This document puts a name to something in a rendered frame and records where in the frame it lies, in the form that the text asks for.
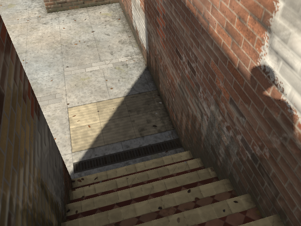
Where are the stairs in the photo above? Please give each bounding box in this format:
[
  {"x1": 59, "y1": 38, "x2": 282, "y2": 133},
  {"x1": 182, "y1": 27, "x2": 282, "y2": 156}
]
[{"x1": 61, "y1": 151, "x2": 285, "y2": 226}]

